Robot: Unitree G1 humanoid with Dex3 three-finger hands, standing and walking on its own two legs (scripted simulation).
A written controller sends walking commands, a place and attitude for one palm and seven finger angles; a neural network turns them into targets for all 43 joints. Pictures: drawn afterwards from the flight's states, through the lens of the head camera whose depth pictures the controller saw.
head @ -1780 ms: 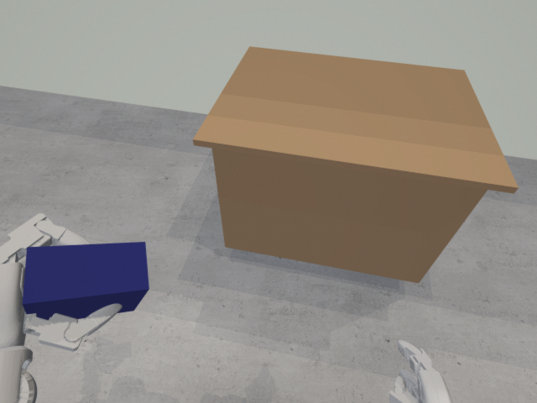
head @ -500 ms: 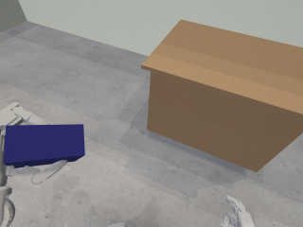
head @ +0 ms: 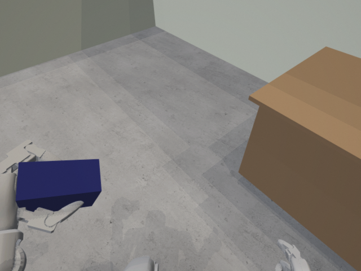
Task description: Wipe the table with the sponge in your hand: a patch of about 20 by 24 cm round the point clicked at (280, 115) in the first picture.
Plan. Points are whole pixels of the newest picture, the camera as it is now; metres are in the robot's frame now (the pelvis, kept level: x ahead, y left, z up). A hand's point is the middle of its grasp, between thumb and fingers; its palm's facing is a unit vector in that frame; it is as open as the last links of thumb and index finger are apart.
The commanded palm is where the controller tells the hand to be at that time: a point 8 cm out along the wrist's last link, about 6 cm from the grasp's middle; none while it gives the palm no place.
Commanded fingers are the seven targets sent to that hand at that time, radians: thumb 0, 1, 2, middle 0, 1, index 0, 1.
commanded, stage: walk to a spot facing it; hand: left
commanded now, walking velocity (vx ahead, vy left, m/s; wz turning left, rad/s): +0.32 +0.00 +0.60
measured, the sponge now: (72, 186) +0.22 +0.21 +0.15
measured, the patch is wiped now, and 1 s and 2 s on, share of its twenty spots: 0.00 0.00 0.00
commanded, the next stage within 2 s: none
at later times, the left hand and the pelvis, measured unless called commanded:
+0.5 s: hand (54, 178) +0.22 +0.22 +0.17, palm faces +0.67 -0.60 -0.44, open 9.7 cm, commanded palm +0.16 +0.25 +0.18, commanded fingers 0.00 0.10 1.30 -1.20 -1.60 -1.20 -1.60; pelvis +0.09 -0.07 -0.03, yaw +18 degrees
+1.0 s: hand (36, 168) +0.24 +0.27 +0.17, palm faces +0.79 -0.50 -0.36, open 9.7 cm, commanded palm +0.15 +0.27 +0.18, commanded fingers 0.00 0.10 1.30 -1.20 -1.60 -1.20 -1.60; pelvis +0.16 -0.05 -0.02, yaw +31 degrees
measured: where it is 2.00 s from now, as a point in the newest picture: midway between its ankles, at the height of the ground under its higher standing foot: outside the picture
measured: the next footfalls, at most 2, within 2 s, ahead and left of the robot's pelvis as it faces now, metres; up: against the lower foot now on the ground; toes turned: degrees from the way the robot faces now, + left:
left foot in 0.14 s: +0.10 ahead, +0.15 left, +0.00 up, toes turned +12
right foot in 0.46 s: +0.22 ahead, -0.15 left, +0.00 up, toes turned +7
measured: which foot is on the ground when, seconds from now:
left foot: up 0.00-0.12, down 0.14-0.44, up 0.46-0.88, down 0.90-1.00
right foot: down 0.00-0.14, up 0.16-0.44, down 0.46-0.90, up 0.92-1.00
